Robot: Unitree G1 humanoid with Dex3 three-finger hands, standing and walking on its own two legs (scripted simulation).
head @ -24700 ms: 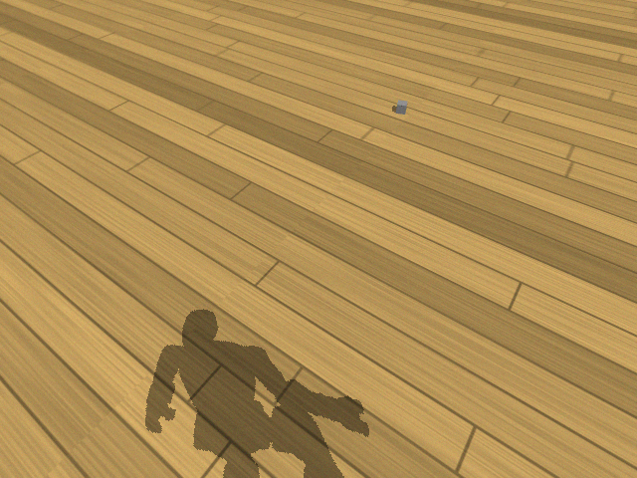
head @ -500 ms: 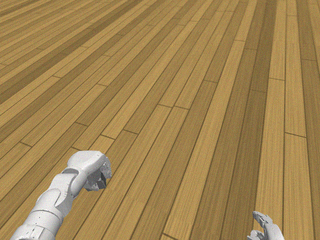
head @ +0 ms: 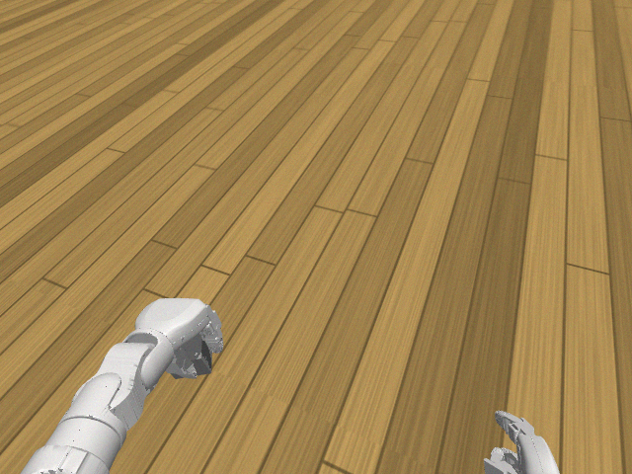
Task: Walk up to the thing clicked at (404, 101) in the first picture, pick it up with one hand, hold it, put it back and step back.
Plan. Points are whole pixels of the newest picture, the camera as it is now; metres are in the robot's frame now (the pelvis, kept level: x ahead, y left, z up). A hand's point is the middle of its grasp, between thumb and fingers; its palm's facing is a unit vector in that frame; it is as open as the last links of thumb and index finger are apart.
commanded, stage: hold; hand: left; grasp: from above
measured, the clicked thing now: (189, 351) +0.31 +0.23 -0.06
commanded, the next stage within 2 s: crouch in 0.16 s
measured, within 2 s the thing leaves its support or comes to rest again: neither
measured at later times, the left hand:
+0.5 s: hand (189, 355) +0.29 +0.22 -0.04, palm faces -0.48 -0.02 -0.88, open 5.6 cm
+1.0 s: hand (222, 375) +0.35 +0.24 -0.27, palm faces -0.41 +0.08 -0.91, open 5.5 cm
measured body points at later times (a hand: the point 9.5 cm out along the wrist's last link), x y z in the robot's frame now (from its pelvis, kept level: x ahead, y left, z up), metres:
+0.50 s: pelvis +0.01 +0.00 +0.00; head +0.02 -0.02 +0.45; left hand +0.31 +0.22 +0.01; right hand +0.16 -0.25 -0.12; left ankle +0.03 +0.13 -0.73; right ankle +0.03 -0.14 -0.73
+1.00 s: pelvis -0.03 +0.01 -0.16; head +0.10 +0.02 +0.27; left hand +0.37 +0.23 -0.22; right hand +0.03 -0.28 -0.28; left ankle +0.03 +0.13 -0.73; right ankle +0.03 -0.14 -0.73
